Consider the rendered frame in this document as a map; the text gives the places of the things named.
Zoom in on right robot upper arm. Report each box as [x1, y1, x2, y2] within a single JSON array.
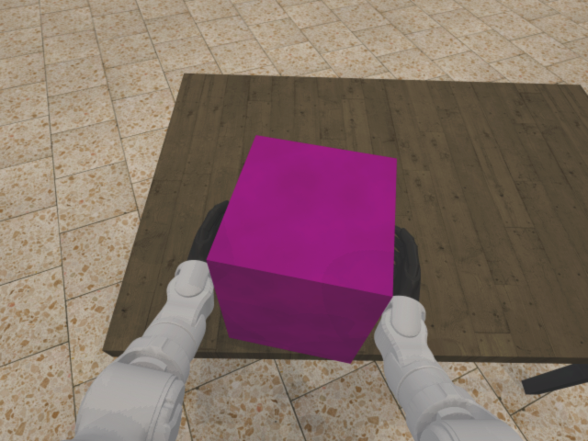
[[420, 419, 522, 441]]

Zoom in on table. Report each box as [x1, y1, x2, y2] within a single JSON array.
[[102, 73, 588, 395]]

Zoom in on robot right hand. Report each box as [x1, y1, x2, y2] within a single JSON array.
[[393, 225, 421, 301]]

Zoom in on carton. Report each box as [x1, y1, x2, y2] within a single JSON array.
[[207, 135, 397, 364]]

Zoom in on right robot forearm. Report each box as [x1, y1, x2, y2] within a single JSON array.
[[374, 296, 523, 441]]

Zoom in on left robot forearm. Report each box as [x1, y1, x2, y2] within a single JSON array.
[[74, 260, 214, 436]]

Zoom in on left robot upper arm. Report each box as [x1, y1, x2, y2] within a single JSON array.
[[61, 362, 186, 441]]

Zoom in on robot left hand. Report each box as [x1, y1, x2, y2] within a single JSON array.
[[187, 200, 229, 263]]

